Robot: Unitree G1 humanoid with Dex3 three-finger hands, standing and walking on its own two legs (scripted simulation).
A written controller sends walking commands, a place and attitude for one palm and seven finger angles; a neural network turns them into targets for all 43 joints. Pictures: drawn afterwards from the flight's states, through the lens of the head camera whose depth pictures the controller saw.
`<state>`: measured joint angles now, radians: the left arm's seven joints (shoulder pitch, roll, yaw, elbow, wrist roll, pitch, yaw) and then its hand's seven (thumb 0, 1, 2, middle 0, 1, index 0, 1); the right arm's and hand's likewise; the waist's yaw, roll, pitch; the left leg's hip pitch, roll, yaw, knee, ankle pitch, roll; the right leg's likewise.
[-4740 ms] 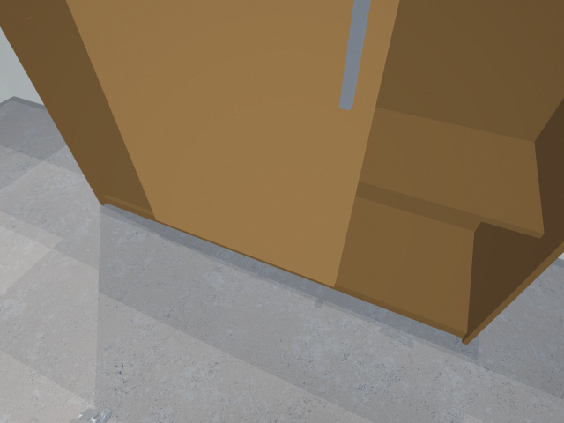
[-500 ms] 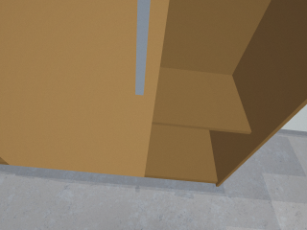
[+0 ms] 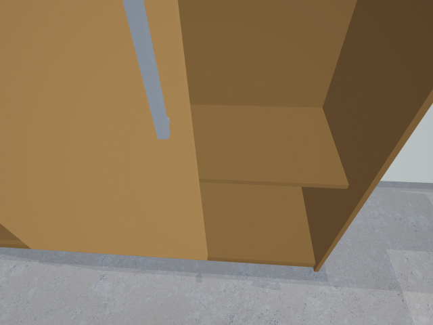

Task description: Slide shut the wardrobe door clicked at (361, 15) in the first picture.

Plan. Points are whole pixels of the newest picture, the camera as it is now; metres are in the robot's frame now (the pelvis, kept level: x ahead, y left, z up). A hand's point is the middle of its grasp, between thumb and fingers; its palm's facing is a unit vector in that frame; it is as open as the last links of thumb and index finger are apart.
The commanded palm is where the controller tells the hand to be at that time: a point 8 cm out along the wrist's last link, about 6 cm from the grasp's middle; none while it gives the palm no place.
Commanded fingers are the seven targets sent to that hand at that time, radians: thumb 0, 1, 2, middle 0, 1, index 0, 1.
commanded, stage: come to a stop and stand still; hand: left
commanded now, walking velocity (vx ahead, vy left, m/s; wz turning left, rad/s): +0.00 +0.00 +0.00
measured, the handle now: (151, 65) +0.52 +0.14 +0.24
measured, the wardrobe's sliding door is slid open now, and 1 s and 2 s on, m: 0.50 0.50 0.50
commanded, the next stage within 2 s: look again from close up in 0.26 s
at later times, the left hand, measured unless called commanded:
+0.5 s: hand out of the picture -0.01 +0.18 -0.18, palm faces +0.04 -0.98 -0.20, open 7.4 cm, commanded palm none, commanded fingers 0.00 0.90 0.90 -0.20 -0.30 -0.20 -0.30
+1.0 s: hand out of the picture +0.02 +0.28 -0.18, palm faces -0.01 -0.98 -0.21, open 7.4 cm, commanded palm none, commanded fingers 0.00 0.90 0.90 -0.20 -0.30 -0.20 -0.30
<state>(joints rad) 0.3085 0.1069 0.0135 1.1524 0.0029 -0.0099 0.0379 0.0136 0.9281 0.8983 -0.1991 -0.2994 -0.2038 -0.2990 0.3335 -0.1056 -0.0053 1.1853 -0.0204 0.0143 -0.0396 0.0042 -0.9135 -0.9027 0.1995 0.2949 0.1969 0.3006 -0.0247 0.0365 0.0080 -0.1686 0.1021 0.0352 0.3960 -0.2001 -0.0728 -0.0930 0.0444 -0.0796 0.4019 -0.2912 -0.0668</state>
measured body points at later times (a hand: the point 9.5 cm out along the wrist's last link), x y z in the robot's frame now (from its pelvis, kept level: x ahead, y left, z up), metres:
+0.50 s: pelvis +0.01 +0.02 -0.01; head +0.03 +0.01 +0.44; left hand -0.01 +0.23 -0.16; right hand +0.03 -0.21 -0.17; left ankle +0.01 +0.17 -0.74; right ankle -0.04 -0.07 -0.74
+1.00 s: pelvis -0.01 +0.10 +0.00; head +0.00 +0.11 +0.45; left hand +0.02 +0.33 -0.16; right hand +0.01 -0.14 -0.15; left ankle +0.00 +0.17 -0.74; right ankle -0.04 -0.07 -0.74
